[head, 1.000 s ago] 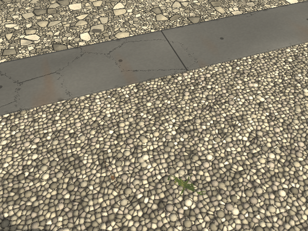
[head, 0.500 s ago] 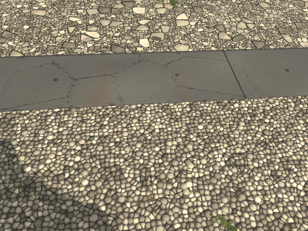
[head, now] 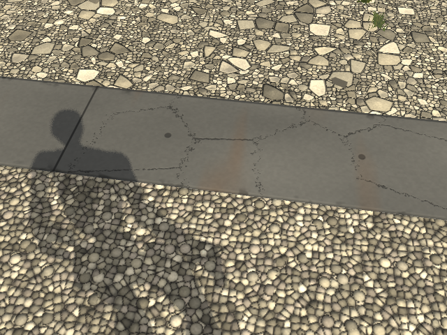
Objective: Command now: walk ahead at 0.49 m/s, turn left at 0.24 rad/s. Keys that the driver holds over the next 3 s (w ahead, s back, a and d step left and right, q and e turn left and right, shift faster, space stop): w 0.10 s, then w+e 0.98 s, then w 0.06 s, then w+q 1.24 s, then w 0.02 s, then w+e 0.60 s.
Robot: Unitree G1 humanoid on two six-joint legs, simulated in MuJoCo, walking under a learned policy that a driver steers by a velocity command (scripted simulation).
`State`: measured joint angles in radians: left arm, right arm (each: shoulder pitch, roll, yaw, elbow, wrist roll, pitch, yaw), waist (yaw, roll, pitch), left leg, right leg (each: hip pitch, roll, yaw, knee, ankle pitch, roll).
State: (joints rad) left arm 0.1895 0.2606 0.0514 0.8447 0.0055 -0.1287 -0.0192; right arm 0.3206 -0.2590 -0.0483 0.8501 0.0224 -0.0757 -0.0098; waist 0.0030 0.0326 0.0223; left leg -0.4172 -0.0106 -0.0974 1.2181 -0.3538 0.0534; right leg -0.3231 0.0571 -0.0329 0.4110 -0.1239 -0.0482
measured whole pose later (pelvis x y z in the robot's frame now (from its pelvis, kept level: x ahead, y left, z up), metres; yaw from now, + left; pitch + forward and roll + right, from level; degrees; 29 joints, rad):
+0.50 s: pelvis +0.26 +0.06 +0.01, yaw -8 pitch +2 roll +0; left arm 0.31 0.30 0.06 0.86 -0.03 -0.06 0.00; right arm 0.22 -0.24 -0.05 0.79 -0.01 -0.11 0.02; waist 0.00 -0.05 0.00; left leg -0.26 0.01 0.08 0.41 -0.18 0.03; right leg -0.52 -0.05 0.05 1.15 -0.30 -0.03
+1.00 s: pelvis +0.50 -0.06 -0.01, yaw -26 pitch +2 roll +0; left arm 0.20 0.28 0.07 0.70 -0.02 -0.05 -0.04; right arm 0.23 -0.28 -0.06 0.80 0.01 -0.12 -0.01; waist -0.01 0.01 0.05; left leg -0.41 0.07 -0.02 1.23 -0.39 0.00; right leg -0.39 0.08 -0.02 0.54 -0.18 -0.10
